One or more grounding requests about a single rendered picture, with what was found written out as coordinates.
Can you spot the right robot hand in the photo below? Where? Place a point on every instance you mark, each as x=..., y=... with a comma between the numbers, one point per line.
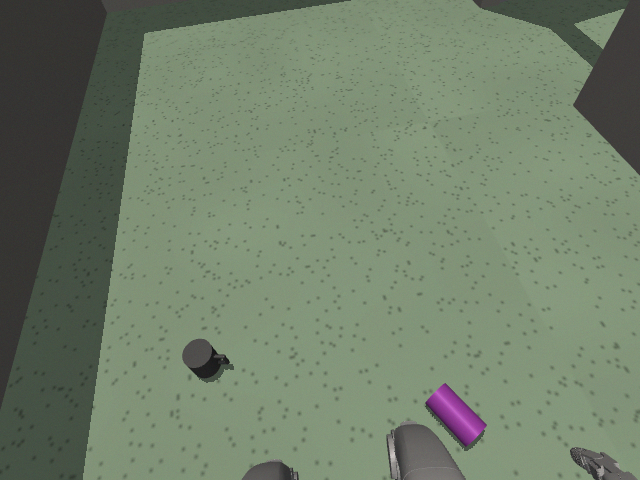
x=600, y=466

